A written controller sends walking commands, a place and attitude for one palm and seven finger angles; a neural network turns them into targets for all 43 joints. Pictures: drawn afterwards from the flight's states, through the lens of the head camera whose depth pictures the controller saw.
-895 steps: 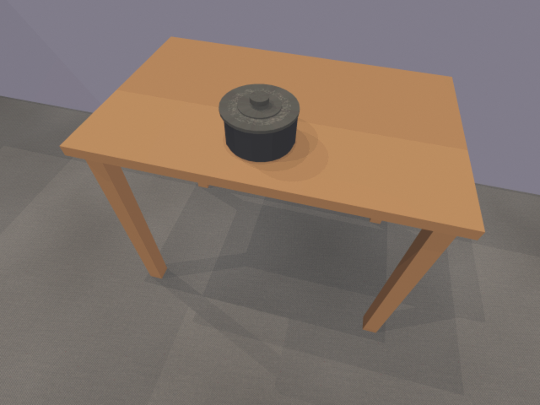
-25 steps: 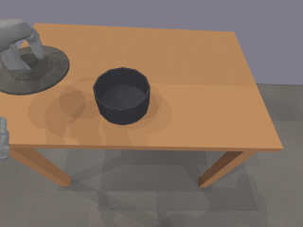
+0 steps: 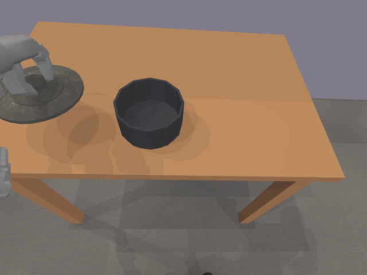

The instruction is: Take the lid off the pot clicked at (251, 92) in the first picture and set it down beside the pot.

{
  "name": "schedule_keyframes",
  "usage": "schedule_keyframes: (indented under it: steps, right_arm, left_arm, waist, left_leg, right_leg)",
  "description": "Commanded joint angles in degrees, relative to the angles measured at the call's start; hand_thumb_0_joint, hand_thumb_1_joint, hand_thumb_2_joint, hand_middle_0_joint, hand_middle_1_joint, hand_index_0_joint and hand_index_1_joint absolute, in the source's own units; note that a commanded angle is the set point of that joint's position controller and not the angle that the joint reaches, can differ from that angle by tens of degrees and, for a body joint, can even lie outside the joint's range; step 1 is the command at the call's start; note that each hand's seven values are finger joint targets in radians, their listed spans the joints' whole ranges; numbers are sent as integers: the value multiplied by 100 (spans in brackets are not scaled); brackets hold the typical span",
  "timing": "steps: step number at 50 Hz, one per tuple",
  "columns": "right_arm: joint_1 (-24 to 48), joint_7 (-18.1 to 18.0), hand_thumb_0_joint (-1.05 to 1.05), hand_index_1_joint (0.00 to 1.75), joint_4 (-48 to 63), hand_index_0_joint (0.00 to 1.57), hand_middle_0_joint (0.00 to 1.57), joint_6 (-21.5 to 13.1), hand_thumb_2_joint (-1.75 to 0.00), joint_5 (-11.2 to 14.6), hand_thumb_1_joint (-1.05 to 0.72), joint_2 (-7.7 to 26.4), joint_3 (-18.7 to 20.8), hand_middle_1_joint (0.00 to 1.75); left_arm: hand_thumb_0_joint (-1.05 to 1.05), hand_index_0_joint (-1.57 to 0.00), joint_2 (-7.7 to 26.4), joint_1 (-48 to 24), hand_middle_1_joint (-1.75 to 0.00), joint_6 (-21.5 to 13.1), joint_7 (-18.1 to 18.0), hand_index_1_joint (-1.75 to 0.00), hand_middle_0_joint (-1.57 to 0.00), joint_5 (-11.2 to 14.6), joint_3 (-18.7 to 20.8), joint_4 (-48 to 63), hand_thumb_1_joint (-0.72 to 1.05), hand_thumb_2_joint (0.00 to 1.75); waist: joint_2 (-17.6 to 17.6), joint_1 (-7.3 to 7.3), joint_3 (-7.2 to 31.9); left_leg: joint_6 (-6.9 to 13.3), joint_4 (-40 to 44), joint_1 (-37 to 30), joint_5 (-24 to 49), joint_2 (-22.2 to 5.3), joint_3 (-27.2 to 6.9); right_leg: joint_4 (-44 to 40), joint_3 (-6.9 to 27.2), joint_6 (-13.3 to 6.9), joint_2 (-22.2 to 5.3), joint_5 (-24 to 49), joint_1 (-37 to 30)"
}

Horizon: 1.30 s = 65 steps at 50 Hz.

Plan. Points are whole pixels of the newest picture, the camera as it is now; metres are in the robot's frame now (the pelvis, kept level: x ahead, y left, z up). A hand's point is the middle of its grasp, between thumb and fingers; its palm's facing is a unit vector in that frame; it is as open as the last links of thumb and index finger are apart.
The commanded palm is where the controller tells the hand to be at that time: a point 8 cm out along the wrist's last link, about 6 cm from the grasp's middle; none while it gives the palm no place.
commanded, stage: lower the lid onto the table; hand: left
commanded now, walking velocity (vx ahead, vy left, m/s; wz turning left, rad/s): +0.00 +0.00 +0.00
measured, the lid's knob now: (34, 83) +0.51 +0.29 +0.10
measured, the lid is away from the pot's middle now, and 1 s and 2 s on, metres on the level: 0.24 0.23 0.24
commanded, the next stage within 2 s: open the fingers wide in 1.90 s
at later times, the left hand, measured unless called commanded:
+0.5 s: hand (34, 86) +0.50 +0.29 +0.11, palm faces -0.45 -0.09 -0.89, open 7.4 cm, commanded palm +0.52 +0.29 +0.17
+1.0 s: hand (36, 102) +0.48 +0.29 +0.08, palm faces -0.48 -0.08 -0.87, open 7.4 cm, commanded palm +0.52 +0.29 +0.13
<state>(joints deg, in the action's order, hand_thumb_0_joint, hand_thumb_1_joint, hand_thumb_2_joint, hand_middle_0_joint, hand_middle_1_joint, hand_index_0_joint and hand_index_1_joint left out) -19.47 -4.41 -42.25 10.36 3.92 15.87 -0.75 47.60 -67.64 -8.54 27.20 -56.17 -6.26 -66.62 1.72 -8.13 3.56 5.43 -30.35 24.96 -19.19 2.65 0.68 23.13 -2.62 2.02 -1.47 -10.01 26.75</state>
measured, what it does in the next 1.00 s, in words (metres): stands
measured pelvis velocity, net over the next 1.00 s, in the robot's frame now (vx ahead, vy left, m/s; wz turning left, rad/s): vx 0.00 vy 0.00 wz -0.01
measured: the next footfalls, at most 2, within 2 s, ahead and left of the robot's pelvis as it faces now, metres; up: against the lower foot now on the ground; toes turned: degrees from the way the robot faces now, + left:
none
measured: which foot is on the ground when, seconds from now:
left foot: down 0.00-1.00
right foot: down 0.00-1.00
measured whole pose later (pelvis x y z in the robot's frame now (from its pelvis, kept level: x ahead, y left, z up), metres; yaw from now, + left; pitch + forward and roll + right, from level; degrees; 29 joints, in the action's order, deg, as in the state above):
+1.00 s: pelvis +0.00 +0.00 -0.01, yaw -1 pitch +16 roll -4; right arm -19.6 -5.0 -42.1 11.1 3.3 15.6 -0.6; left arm 45.6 -62.5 -11.2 22.5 -57.2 -4.3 -67.6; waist 1.5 -8.3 4.7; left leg 5.6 -35.6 30.2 -21.5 2.2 0.6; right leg 27.4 -2.1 1.5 -0.9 -11.7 31.7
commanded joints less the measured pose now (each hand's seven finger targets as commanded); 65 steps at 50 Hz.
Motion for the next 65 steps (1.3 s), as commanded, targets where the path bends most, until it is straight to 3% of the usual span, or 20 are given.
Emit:
schedule_keyframes:
  steps: [1,5,9,12,14,17,23,25,32,35,38,44,47,49,51,52,55,58,61,65]
  right_arm:
    - [-732,-116,0,30,197,20,20,-75,-90,-24,-90,1101,339,30]
    - [-786,-105,0,30,241,20,20,-100,-90,-69,-90,1085,367,30]
    - [-769,-91,0,30,240,20,20,-101,-90,-40,-90,1065,334,30]
    - [-813,-46,0,30,229,20,20,-98,-90,-99,-90,1045,391,30]
    - [-817,-54,0,30,285,20,20,-82,-90,-113,-90,1059,382,30]
    - [-802,-56,0,30,252,20,20,-63,-90,-115,-90,1039,394,30]
    - [-847,-81,0,30,280,20,20,-42,-90,-113,-90,1054,377,30]
    - [-856,-72,0,30,274,20,20,-31,-90,-126,-90,1047,412,30]
    - [-843,-88,0,30,243,20,20,21,-90,-122,-90,1052,399,30]
    - [-828,-97,0,30,224,20,20,37,-90,-120,-90,1056,419,30]
    - [-869,-121,0,30,216,20,20,45,-90,-120,-90,1058,401,30]
    - [-836,-158,0,30,217,20,20,49,-90,-102,-90,1058,378,30]
    - [-895,-175,0,30,155,20,20,33,-90,-71,-90,1062,363,30]
    - [-931,-203,0,30,195,20,20,16,-90,-62,-90,1093,343,30]
    - [-950,-223,0,30,210,20,20,16,-90,-102,-90,1080,357,30]
    - [-967,-228,0,30,176,20,20,-12,-90,-99,-90,1043,363,30]
    - [-977,-280,0,30,237,20,20,-20,-90,-41,-90,1097,287,30]
    - [-1049,-295,0,30,172,20,20,-36,-90,-18,-90,1093,294,30]
    - [-1118,-336,0,30,221,20,20,-50,-90,-40,-90,1105,269,30]
    - [-1184,-358,0,30,183,20,20,-64,-90,-43,-90,1098,286,30]
  left_arm:
    - [0,-85,1575,-3416,-107,-25,-381,-105,-89,104,403,1412,75,85]
    - [0,-85,1837,-3394,-107,-79,-514,-105,-89,19,694,1603,75,85]
    - [0,-85,1526,-3063,-107,39,-537,-105,-89,15,519,1026,75,85]
    - [0,-85,1344,-3359,-107,33,-564,-105,-89,-58,426,1452,75,85]
    - [0,-85,1815,-3119,-107,10,-602,-105,-89,-77,836,1351,75,85]
    - [0,-85,1323,-3126,-107,47,-611,-105,-89,-28,464,1253,75,85]
    - [0,-85,1831,-2991,-107,-40,-697,-105,-89,-106,833,1374,75,85]
    - [0,-85,1656,-2932,-107,-49,-695,-105,-89,-72,726,1371,75,85]
    - [0,-85,1523,-2697,-107,-107,-687,-105,-89,-18,673,1253,75,85]
    - [0,-85,1376,-2774,-107,-147,-692,-105,-89,-2,541,1381,75,85]
    - [0,-85,1700,-2745,-107,-201,-705,-105,-89,28,804,1439,75,85]
    - [0,-85,1732,-2625,-107,-291,-776,-105,-89,21,839,1465,75,85]
    - [0,-85,1317,-2506,-107,-259,-777,-105,-89,12,516,996,75,85]
    - [0,-85,1631,-2607,-107,-275,-813,-105,-89,-11,693,1140,75,85]
    - [0,-85,1723,-2861,-107,-344,-854,-105,-89,-63,746,1595,75,85]
    - [0,-85,1502,-2767,-107,-338,-844,-105,-89,-61,613,1380,75,85]
    - [0,-85,1868,-2424,-107,-351,-875,-105,-89,-10,833,1028,75,85]
    - [0,-85,1566,-2636,-107,-360,-881,-105,-89,-78,560,1096,75,85]
    - [0,-85,2086,-2519,-107,-415,-915,-105,-89,-103,920,1123,75,85]
    - [0,-85,2046,-2554,-107,-459,-931,-105,-89,-72,920,1262,75,85]
  waist:
    - [926,-90,2597]
    - [1144,-26,2924]
    - [764,-61,2577]
    - [1171,-38,2778]
    - [890,29,2988]
    - [844,-48,2786]
    - [943,22,2930]
    - [1031,-13,2950]
    - [873,-37,2743]
    - [1129,-56,2772]
    - [959,-41,2898]
    - [1039,-16,2874]
    - [837,-134,2462]
    - [830,-97,2684]
    - [1341,-66,3029]
    - [1288,-127,2905]
    - [777,-99,2729]
    - [1122,-181,2590]
    - [1013,-139,2894]
    - [1223,-140,2982]
  left_leg:
    - [-335,-95,-2086,4453,-331,-456]
    - [-456,-245,-2440,5390,-349,-576]
    - [-370,-159,-1972,4558,-333,-480]
    - [-516,-261,-2461,5445,-384,-645]
    - [-454,-276,-2287,5362,-356,-604]
    - [-432,-231,-2177,5090,-359,-558]
    - [-434,-302,-2119,5292,-337,-550]
    - [-457,-369,-2256,5564,-347,-554]
    - [-423,-379,-2082,5186,-371,-520]
    - [-445,-429,-2161,5175,-360,-499]
    - [-422,-457,-2103,5104,-363,-517]
    - [-415,-493,-1932,4833,-357,-466]
    - [-421,-545,-1750,4466,-391,-457]
    - [-363,-523,-1586,4093,-350,-403]
    - [-498,-589,-1993,4854,-378,-515]
    - [-493,-652,-2028,4883,-391,-500]
    - [-356,-605,-1313,3960,-335,-360]
    - [-415,-649,-1471,3880,-390,-394]
    - [-374,-752,-1329,3937,-347,-351]
    - [-425,-812,-1444,4248,-373,-372]
  right_leg:
    - [207,-112,-382,389,1628,-456]
    - [294,-102,-404,415,1851,-407]
    - [242,-84,-380,393,1671,-434]
    - [310,-121,-405,446,1697,-146]
    - [333,-60,-387,433,1848,-494]
    - [284,-78,-372,426,1782,-356]
    - [374,-56,-402,431,1988,-520]
    - [387,-64,-395,437,2015,-374]
    - [389,-87,-380,445,1807,-248]
    - [416,-86,-410,440,1760,-82]
    - [451,-84,-392,447,1766,-217]
    - [519,-84,-416,432,1691,-164]
    - [543,-147,-401,447,1353,226]
    - [583,-97,-419,426,1398,-4]
    - [677,-113,-447,450,1547,96]
    - [667,-132,-426,465,1456,275]
    - [708,-90,-423,414,1447,-44]
    - [753,-152,-439,438,1112,421]
    - [844,-88,-418,440,1305,147]
    - [895,-139,-439,449,1381,262]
